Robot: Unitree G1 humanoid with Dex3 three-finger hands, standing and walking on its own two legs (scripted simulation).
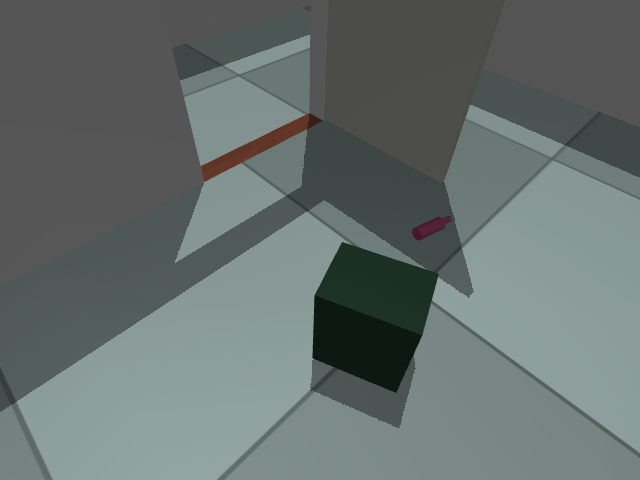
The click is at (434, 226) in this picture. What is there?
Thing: lying bottle
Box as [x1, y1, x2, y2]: [412, 216, 451, 239]
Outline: 451,218 449,216 444,218 437,217 413,228 412,233 416,239 420,239 443,228 445,223 450,221
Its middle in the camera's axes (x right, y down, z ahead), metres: +0.51 -0.05 +1.72
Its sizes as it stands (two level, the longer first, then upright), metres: 0.192 0.058 0.058
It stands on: the floor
